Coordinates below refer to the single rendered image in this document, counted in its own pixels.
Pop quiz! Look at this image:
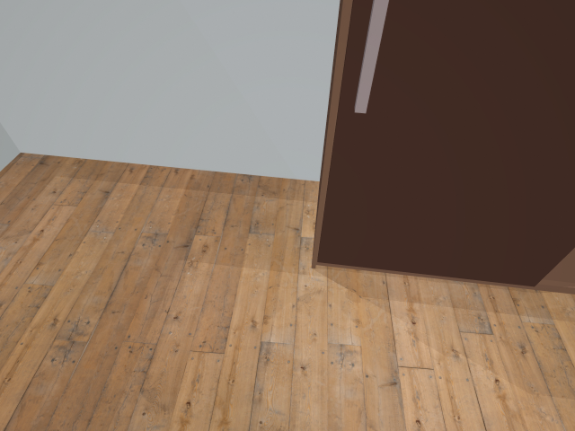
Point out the wardrobe door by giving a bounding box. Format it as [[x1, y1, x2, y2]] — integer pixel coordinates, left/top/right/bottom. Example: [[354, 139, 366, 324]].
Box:
[[317, 0, 575, 286], [543, 248, 575, 283]]

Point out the handle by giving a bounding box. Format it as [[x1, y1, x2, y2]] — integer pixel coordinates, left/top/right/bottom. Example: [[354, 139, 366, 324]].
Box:
[[355, 0, 389, 113]]

